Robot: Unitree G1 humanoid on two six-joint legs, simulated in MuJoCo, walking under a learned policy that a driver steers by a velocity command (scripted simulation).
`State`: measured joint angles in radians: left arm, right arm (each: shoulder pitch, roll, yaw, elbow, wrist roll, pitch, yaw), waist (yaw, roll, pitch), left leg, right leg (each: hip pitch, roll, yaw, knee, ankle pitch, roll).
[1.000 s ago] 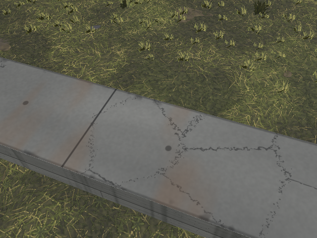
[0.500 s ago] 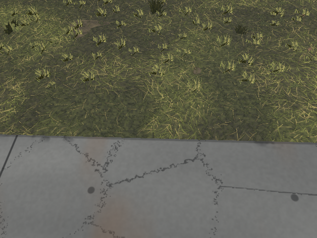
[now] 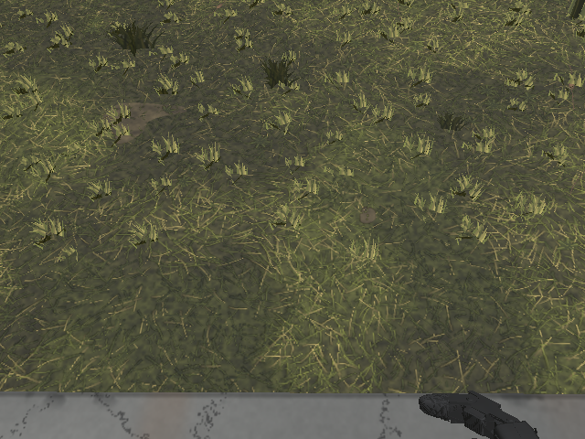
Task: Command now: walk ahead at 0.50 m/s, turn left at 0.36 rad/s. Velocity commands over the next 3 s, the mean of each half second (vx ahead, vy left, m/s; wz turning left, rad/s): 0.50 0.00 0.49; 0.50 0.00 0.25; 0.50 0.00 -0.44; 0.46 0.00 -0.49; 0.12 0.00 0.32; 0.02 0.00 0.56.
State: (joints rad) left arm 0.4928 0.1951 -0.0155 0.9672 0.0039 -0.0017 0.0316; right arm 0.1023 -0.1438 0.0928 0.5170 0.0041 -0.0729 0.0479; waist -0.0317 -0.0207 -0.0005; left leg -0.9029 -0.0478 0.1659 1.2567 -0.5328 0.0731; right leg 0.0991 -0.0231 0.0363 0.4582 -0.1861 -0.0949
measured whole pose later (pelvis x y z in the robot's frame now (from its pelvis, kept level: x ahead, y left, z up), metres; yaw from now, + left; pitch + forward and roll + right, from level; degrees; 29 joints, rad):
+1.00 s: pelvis +0.53 +0.15 +0.09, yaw +23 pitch +2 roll -4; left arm 0.53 0.26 0.04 0.87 -0.03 -0.06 0.01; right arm -0.04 -0.26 -0.02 0.57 0.02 -0.11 0.10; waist 0.18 0.06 0.02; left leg -0.53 0.09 -0.10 0.47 0.26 0.05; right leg 0.02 -0.01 -0.02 0.58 -0.63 0.05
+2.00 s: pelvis +1.05 +0.29 +0.03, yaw -7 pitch +3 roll -1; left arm 0.34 0.26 0.07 0.74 -0.01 -0.03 0.02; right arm 0.03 -0.26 -0.05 0.71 -0.02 -0.10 0.02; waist 0.07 0.04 0.02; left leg -0.58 0.02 -0.07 0.52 0.08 -0.02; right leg -0.14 0.12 0.16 0.44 -0.33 -0.07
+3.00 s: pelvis +1.13 +0.31 +0.03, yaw +25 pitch +1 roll -1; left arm 0.15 0.32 0.09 0.72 0.01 0.02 0.03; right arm 0.18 -0.29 -0.07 0.61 -0.01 0.04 0.01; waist 0.01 -0.04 0.05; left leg -0.30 -0.03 -0.02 0.56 -0.29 0.04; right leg -0.46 -0.07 -0.01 0.98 -0.52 0.07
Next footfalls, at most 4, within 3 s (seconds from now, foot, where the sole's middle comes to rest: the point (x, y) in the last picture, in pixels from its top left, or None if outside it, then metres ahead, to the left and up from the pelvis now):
0.48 right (344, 423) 0.45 -0.07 -0.63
1.06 left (150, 360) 0.65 0.37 -0.74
1.58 right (226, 238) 1.00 0.20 -0.74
2.04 left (169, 172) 1.26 0.39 -0.74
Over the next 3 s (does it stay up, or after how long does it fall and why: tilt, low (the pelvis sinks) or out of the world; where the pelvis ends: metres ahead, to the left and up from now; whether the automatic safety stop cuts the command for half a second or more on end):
stays up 1.13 0.31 0.03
